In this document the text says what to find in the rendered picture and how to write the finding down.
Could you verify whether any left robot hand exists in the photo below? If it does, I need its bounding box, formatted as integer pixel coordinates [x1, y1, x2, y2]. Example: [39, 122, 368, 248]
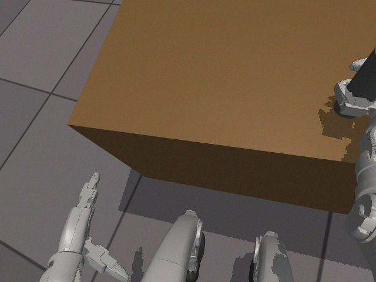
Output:
[57, 172, 129, 282]

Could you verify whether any left robot arm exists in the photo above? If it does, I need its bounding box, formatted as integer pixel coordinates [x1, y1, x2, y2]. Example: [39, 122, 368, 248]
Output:
[39, 251, 85, 282]

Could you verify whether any left robot foot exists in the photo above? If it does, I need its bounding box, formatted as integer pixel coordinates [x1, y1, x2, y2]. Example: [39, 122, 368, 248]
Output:
[186, 232, 205, 282]

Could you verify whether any right robot hand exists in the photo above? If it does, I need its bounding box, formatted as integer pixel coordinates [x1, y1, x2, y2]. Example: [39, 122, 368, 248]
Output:
[334, 58, 376, 121]

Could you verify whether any right robot arm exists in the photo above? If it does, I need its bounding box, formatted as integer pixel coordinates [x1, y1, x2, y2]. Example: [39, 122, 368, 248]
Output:
[345, 118, 376, 282]

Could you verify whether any can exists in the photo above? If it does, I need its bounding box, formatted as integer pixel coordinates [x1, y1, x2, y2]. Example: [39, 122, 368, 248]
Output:
[334, 47, 376, 119]

